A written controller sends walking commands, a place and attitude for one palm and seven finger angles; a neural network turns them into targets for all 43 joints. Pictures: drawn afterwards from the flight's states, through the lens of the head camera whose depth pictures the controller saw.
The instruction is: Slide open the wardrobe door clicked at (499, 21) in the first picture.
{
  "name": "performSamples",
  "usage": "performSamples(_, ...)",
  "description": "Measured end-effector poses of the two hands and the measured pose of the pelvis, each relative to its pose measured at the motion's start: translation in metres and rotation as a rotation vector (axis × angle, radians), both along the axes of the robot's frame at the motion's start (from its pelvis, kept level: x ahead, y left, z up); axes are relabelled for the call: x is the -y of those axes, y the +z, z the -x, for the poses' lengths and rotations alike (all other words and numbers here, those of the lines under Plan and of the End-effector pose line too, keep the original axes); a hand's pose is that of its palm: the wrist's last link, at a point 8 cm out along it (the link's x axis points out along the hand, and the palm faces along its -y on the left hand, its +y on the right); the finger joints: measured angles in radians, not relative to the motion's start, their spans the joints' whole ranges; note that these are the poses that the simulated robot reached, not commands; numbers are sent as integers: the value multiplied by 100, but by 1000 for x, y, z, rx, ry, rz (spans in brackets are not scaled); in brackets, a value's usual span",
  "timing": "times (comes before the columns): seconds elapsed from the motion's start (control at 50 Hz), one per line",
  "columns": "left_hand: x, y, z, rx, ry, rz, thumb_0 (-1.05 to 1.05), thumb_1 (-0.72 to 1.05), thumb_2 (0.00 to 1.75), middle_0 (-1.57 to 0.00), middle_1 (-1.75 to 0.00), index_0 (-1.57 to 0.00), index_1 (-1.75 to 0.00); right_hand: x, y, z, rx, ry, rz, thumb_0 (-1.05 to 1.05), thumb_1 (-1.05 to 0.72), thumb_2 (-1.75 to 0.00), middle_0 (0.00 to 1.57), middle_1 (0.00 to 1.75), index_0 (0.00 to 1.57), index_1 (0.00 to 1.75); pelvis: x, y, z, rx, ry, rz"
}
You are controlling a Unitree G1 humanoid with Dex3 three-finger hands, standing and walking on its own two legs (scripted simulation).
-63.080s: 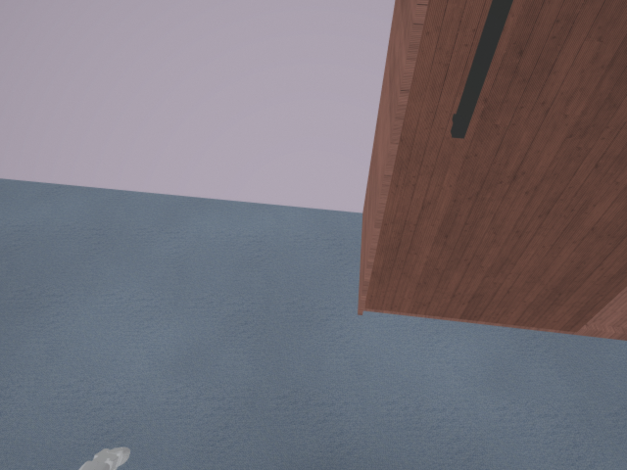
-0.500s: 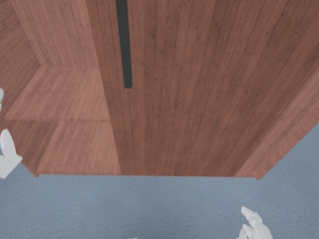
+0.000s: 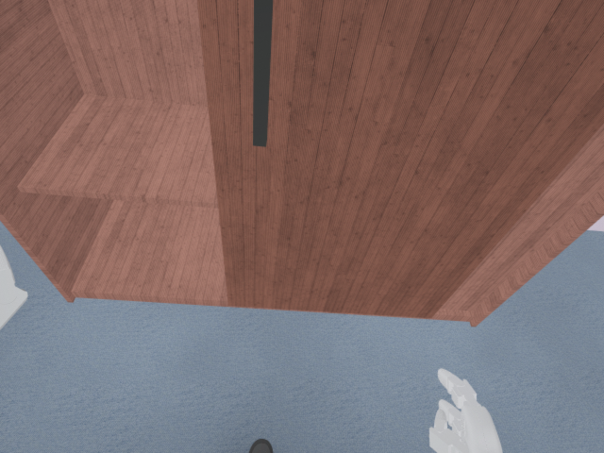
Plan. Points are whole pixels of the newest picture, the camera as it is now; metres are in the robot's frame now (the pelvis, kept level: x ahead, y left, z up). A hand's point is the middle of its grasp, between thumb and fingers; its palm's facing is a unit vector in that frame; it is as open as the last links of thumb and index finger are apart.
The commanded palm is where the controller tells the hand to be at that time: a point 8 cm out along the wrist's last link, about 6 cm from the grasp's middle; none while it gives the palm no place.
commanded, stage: stop stepping back and stand still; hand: left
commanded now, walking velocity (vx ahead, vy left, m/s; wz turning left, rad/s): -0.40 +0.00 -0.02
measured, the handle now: (263, 59) +0.62 +0.17 +0.19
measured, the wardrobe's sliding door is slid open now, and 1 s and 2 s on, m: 0.54 0.54 0.54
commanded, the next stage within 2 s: let the arm hang, fingers relaxed in 0.92 s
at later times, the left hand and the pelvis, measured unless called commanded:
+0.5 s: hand out of the picture +0.13 +0.29 +0.15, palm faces +0.42 -0.79 -0.44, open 7.4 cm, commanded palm +0.10 +0.30 +0.17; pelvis -0.06 +0.01 -0.02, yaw -4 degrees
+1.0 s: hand out of the picture +0.11 +0.31 +0.13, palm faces +0.50 -0.77 -0.40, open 7.4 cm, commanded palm none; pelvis -0.10 +0.03 +0.00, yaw -2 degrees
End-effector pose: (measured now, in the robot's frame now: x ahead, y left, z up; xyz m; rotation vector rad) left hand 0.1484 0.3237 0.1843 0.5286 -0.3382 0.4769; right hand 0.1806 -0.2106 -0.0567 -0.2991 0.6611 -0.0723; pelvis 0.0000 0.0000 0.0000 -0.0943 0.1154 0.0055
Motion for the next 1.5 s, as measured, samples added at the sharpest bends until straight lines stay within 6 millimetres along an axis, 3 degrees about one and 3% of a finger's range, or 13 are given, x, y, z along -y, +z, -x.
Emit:
performSamples(0.12,37,-20,-7,-8,-155,3,1,90,90,-21,-30,-20,-30,6,-19,23,22,-5,-23,1,-90,-90,20,30,20,30,9,-19,43,9,-88,-57)
performSamples(0.2,51,-20,-8,-24,-274,-35,1,89,90,-21,-30,-21,-30,18,-23,61,-15,-100,-6,1,-90,-90,20,30,20,30,7,-22,45,57,-100,-49)
performSamples(0.32,34,-27,2,-83,-244,-26,1,89,90,-22,-30,-21,-30,43,-24,114,-35,-239,37,1,-90,-90,20,30,20,30,1,-25,50,84,-51,-57)
performSamples(0.44,9,-19,47,-124,-126,-51,1,89,90,-22,-30,-21,-30,52,-28,152,-160,-230,67,1,-91,-90,20,30,20,30,-3,-18,62,60,-69,-74)
performSamples(0.52,-4,-27,54,-54,-61,11,1,89,90,-21,-30,-21,-30,46,-32,154,-160,-214,104,1,-91,-90,20,30,20,30,-17,-23,55,54,-60,-68)
performSamples(0.66,2,-32,29,-71,-106,96,1,89,90,-21,-30,-20,-30,1,-21,131,3,-155,-14,2,-91,-90,20,30,20,30,-27,-15,88,130,-61,-82)
performSamples(0.78,26,11,63,-69,-212,-109,1,89,90,-21,-30,-21,-30,-23,-10,127,97,-120,-121,1,-90,-90,20,30,20,30,-23,-10,95,117,-75,-97)
performSamples(0.88,3,11,85,-116,-83,-106,1,89,90,-22,-30,-21,-30,-16,-30,136,-30,-110,-116,1,-90,-90,20,30,20,30,-23,-6,98,99,-81,-108)
performSamples(1.04,-18,-59,72,-233,54,166,1,90,90,-21,-30,-20,-30,7,-39,151,-113,-100,4,1,-90,-90,20,30,20,30,-37,-7,95,99,-26,-108)
performSamples(1.14,-2,-193,64,-818,-72,283,0,90,90,-20,-30,-19,-29,17,-63,156,-234,-101,12,1,-91,-90,20,30,20,30,-52,-19,107,88,-8,-104)
performSamples(1.26,32,-307,144,-1339,-106,455,1,91,90,-21,-30,-20,-30,13,-64,189,-334,-138,27,1,-91,-90,20,30,20,30,-56,-18,122,113,-11,-109)
performSamples(1.36,38,-338,212,-1520,-33,591,1,92,90,-21,-30,-21,-30,6,-64,231,-490,-143,56,1,-91,-90,20,30,20,30,-58,-13,132,127,-1,-91)
performSamples(1.5,-3,-332,269,-1619,132,602,1,92,90,-21,-30,-21,-30,-7,-73,267,-612,-157,37,1,-91,-90,20,30,20,30,-66,-7,139,122,5,-78)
